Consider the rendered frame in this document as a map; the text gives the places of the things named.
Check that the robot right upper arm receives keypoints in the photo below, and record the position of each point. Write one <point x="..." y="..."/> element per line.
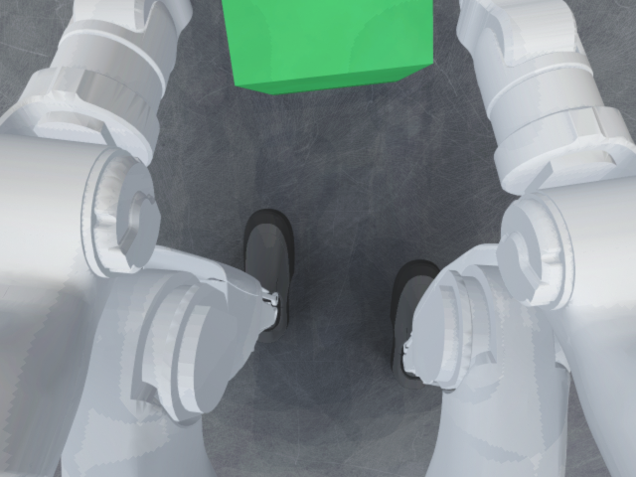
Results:
<point x="571" y="250"/>

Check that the robot right forearm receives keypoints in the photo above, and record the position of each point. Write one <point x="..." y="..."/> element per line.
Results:
<point x="550" y="123"/>

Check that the robot right foot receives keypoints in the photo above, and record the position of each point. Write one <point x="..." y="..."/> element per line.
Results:
<point x="411" y="282"/>

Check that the robot left upper arm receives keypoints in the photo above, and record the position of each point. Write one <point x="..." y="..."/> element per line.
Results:
<point x="73" y="217"/>

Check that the robot foot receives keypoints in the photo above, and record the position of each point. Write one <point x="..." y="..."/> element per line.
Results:
<point x="268" y="254"/>
<point x="411" y="282"/>

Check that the robot left forearm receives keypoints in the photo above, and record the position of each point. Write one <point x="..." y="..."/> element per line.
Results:
<point x="107" y="78"/>

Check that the carton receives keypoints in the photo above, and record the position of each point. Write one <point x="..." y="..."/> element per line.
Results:
<point x="289" y="46"/>

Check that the robot left foot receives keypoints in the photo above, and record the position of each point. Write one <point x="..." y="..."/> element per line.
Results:
<point x="268" y="254"/>

